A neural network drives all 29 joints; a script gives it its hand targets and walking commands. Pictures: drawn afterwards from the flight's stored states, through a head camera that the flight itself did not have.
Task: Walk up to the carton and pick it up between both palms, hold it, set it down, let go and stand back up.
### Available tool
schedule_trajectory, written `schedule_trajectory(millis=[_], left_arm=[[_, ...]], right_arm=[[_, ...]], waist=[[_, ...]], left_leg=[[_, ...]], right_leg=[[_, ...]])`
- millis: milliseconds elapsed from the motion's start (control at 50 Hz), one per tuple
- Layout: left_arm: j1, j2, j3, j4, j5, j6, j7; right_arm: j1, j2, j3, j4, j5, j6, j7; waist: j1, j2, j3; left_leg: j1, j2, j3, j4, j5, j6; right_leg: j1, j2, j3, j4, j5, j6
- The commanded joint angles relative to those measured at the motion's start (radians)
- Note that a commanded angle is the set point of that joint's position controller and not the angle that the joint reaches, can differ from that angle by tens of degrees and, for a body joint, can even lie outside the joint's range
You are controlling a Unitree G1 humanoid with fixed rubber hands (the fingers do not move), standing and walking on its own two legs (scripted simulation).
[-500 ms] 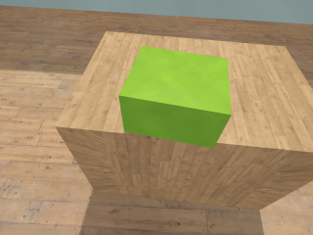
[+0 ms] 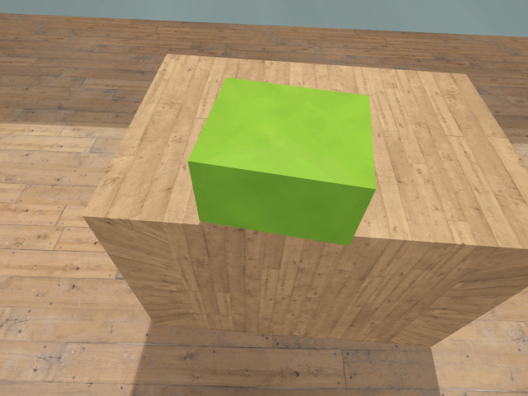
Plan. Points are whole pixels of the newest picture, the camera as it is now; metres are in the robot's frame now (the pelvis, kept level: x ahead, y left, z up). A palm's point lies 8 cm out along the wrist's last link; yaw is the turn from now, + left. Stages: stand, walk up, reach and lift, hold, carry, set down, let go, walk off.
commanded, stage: walk up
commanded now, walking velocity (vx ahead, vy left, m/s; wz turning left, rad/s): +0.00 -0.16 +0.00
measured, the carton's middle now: (285, 157) +0.56 -0.05 +0.01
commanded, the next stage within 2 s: none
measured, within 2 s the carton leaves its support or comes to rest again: neither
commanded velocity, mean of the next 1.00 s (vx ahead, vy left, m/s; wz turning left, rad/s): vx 0.11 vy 0.04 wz -0.07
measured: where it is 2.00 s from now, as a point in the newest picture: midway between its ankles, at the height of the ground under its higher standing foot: outside the picture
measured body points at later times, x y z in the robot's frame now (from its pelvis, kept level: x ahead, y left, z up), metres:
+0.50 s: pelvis +0.00 -0.06 +0.00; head +0.01 -0.06 +0.45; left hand +0.02 +0.16 -0.16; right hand -0.01 -0.27 -0.17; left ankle -0.01 +0.07 -0.74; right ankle +0.01 -0.16 -0.74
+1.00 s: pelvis +0.09 +0.05 +0.00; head +0.10 +0.08 +0.45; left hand +0.10 +0.30 -0.16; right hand +0.07 -0.19 -0.14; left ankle +0.09 +0.15 -0.74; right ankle +0.03 -0.10 -0.67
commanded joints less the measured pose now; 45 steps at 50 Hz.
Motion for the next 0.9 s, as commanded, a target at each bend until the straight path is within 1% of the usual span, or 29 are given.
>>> schedule_trajectory(millis=[0,40,60,80,120,160,180,200,220,240,260,280,360,400,440,480,520,540,560,580,600,640,680,760,780,820,840,860,880], left_arm=[[-0.011,0.118,0.051,-0.08,0.023,0.047,-0.003],[-0.038,0.087,0.052,-0.104,0.025,0.041,-0.017],[0.016,-0.04,0.01,-0.102,-0.002,0.023,-0.036],[0.017,0.0,0.018,-0.11,0.001,0.017,-0.039],[0.037,0.039,0.024,-0.086,0.001,0.009,-0.015],[0.132,0.067,0.024,-0.04,0.001,0.002,0.01],[0.148,0.103,0.027,-0.038,0.012,-0.012,0.012],[0.134,0.166,0.027,-0.069,0.014,-0.019,0.011],[0.057,0.188,0.02,-0.078,0.006,-0.012,0.008],[-0.041,0.129,0.01,-0.105,0.018,-0.009,-0.004],[-0.076,0.092,-0.004,-0.121,0.014,-0.018,-0.007],[-0.069,0.106,-0.003,-0.12,0.018,-0.023,-0.003],[-0.006,0.092,-0.005,-0.087,0.002,-0.035,0.003],[-0.016,0.086,-0.005,-0.082,-0.001,-0.031,0.002],[0.018,0.09,0.001,-0.074,-0.004,-0.028,-0.002],[0.05,0.044,-0.004,-0.063,-0.009,-0.025,-0.005],[0.039,0.092,0.009,-0.057,-0.007,-0.022,-0.002],[0.181,0.226,0.059,-0.059,0.015,-0.016,-0.008],[0.291,0.308,0.085,-0.017,0.008,0.007,-0.005],[0.24,0.301,0.088,-0.023,0.014,0.015,-0.002],[0.185,0.263,0.084,-0.044,0.02,0.008,-0.001],[0.088,0.182,0.071,-0.07,0.024,-0.016,-0.01],[0.047,0.166,0.069,-0.083,0.017,-0.034,-0.012],[0.075,0.204,0.081,-0.072,0.025,-0.034,-0.007],[0.081,0.215,0.086,-0.071,0.021,-0.028,-0.007],[0.106,0.193,0.082,-0.071,0.021,-0.025,-0.008],[0.113,0.154,0.07,-0.079,0.026,-0.03,-0.01],[0.105,0.033,0.038,-0.083,0.002,-0.028,-0.008],[0.08,0.104,0.059,-0.12,0.006,-0.016,-0.01]], right_arm=[[0.18,-0.269,-0.077,-0.034,-0.014,0.006,-0.045],[0.08,-0.211,-0.079,-0.071,-0.014,0.005,-0.041],[-0.023,-0.038,-0.021,-0.046,0.017,0.002,-0.036],[-0.054,-0.032,-0.02,-0.055,0.009,0.008,-0.03],[-0.002,-0.092,-0.026,-0.036,-0.003,0.01,-0.02],[0.043,-0.152,-0.039,-0.031,-0.005,0.012,-0.004],[0.099,-0.127,-0.035,-0.021,-0.002,0.009,0.006],[0.172,-0.068,-0.02,-0.026,0.002,0.016,0.008],[0.165,-0.054,-0.021,-0.023,0.021,0.038,0.001],[0.108,-0.099,-0.027,-0.03,0.024,0.048,0.002],[0.075,-0.104,-0.029,-0.031,0.018,0.047,0.008],[0.082,-0.081,-0.025,-0.02,0.018,0.045,0.015],[0.115,-0.056,-0.013,-0.001,0.012,0.026,0.014],[0.106,-0.056,-0.006,0.001,0.018,0.013,0.007],[0.106,-0.096,-0.01,0.004,0.012,0.002,0.001],[0.075,-0.104,-0.01,0.019,0.02,0.001,0.007],[0.078,-0.055,0.002,0.02,0.011,-0.006,0.01],[0.084,-0.207,-0.054,0.023,0.003,0.01,0.02],[-0.008,-0.189,-0.06,-0.029,-0.018,0.026,0.03],[-0.052,-0.141,-0.051,-0.08,-0.04,0.028,0.043],[-0.057,-0.086,-0.039,-0.099,-0.038,0.021,0.052],[-0.008,-0.081,-0.045,-0.092,-0.01,-0.005,0.056],[0.028,-0.089,-0.052,-0.088,-0.006,-0.014,0.061],[-0.012,-0.096,-0.052,-0.14,0.017,-0.014,0.051],[0.019,-0.096,-0.053,-0.136,0.02,-0.015,0.05],[0.146,-0.133,-0.067,-0.09,0.022,-0.023,0.043],[0.226,-0.172,-0.077,-0.071,0.016,-0.032,0.041],[0.326,-0.298,-0.097,-0.107,-0.015,-0.058,0.032],[0.339,-0.371,-0.116,-0.052,-0.013,-0.044,0.023]], waist=[[-0.07,0.117,0.03],[-0.033,0.119,0.011],[0.076,0.264,-0.03],[0.074,0.302,-0.013],[0.047,0.257,-0.001],[0.059,0.108,-0.02],[0.035,0.002,-0.038],[-0.006,-0.186,-0.054],[0.012,-0.34,-0.004],[-0.009,-0.289,0.099],[-0.015,-0.168,0.129],[-0.021,-0.135,0.109],[-0.013,-0.114,0.009],[-0.022,-0.089,-0.003],[0.007,-0.062,-0.026],[0.038,0.088,0.041],[0.027,0.088,0.043],[0.108,0.172,-0.054],[0.153,0.003,0.041],[0.138,-0.09,0.139],[0.108,-0.091,0.178],[0.042,-0.103,0.113],[0.028,-0.113,0.048],[0.048,-0.221,0.06],[0.034,-0.213,0.05],[-0.002,-0.102,-0.006],[-0.033,0.013,-0.048],[-0.119,0.208,-0.11],[-0.08,0.274,-0.047]], left_leg=[[0.032,0.561,-0.479,-0.159,0.269,0.268],[-0.058,0.439,-0.329,-0.175,0.107,0.208],[-0.237,0.176,-0.084,-0.173,0.028,0.128],[-0.218,0.104,-0.037,-0.137,0.031,0.077],[-0.096,0.119,-0.051,-0.06,0.176,0.112],[-0.118,0.158,-0.087,0.036,0.254,0.091],[-0.192,0.128,-0.074,0.099,0.116,0.046],[-0.276,0.058,-0.028,0.18,-0.196,-0.007],[-0.116,0.061,-0.029,0.202,-0.307,-0.013],[-0.056,0.067,-0.051,0.231,-0.226,-0.01],[-0.101,0.054,-0.039,0.203,-0.176,-0.01],[-0.142,0.039,-0.03,0.215,-0.159,-0.014],[-0.086,0.046,-0.029,0.161,-0.121,-0.022],[-0.01,0.066,-0.04,-0.018,0.049,-0.023],[0.073,0.111,-0.087,-0.049,0.151,-0.018],[-0.043,0.112,-0.098,-0.047,0.117,-0.008],[-0.044,0.112,-0.093,-0.081,0.14,-0.011],[-0.13,0.035,0.049,0.109,-0.375,-0.043],[-0.35,-0.002,0.076,0.303,-0.419,-0.059],[-0.466,0.06,0.012,0.48,-0.321,-0.06],[-0.505,0.093,-0.018,0.531,-0.236,-0.061],[-0.402,0.097,-0.04,0.524,-0.152,-0.076],[-0.293,0.069,-0.004,0.448,-0.122,-0.087],[-0.158,0.051,0.035,0.136,-0.137,-0.081],[-0.059,0.045,0.059,0.048,-0.046,-0.073],[0.199,0.011,0.094,-0.009,0.004,-0.076],[0.314,0.097,-0.002,-0.05,-0.102,-0.074],[0.348,0.482,-0.455,-0.24,-0.409,-0.072],[0.147,0.594,-0.703,-0.325,-0.591,0.049]], right_leg=[[-0.369,-0.047,0.039,0.55,-0.232,0.032],[-0.344,-0.06,0.096,0.639,-0.148,0.04],[-0.071,-0.07,0.12,0.391,-0.129,0.0],[-0.083,-0.021,0.053,0.299,-0.119,-0.001],[-0.087,0.03,-0.036,0.07,-0.085,0.007],[0.069,0.021,-0.041,-0.171,0.17,0.02],[0.163,-0.073,0.074,-0.184,0.233,0.026],[0.177,-0.283,0.318,-0.238,0.315,0.002],[-0.125,-0.345,0.357,-0.298,0.092,-0.113],[-0.25,-0.291,0.368,-0.352,-0.071,-0.124],[-0.189,-0.226,0.281,-0.336,-0.03,-0.095],[-0.127,-0.197,0.232,-0.306,0.043,-0.089],[-0.023,-0.187,0.19,-0.224,0.237,-0.121],[-0.02,-0.162,0.166,-0.185,0.245,-0.102],[-0.045,-0.13,0.159,-0.164,0.217,-0.073],[-0.006,-0.078,0.109,-0.184,0.169,-0.057],[0.034,-0.086,0.111,-0.14,0.228,-0.058],[0.103,-0.223,0.312,-0.156,-0.413,-0.133],[0.101,-0.374,0.606,-0.325,-0.757,-0.197],[0.041,-0.468,0.718,-0.402,-0.749,-0.23],[0.008,-0.465,0.682,-0.402,-0.633,-0.229],[-0.056,-0.335,0.471,-0.394,-0.368,-0.142],[-0.072,-0.241,0.309,-0.346,-0.197,-0.096],[-0.12,-0.223,0.238,-0.27,-0.141,-0.107],[-0.168,-0.22,0.228,-0.23,-0.162,-0.106],[-0.306,-0.157,0.179,-0.08,-0.215,-0.074],[-0.398,-0.095,0.122,0.066,-0.281,-0.048],[-0.53,0.046,-0.014,0.402,-0.386,0.023],[-0.519,-0.022,0.073,0.571,-0.295,0.011]])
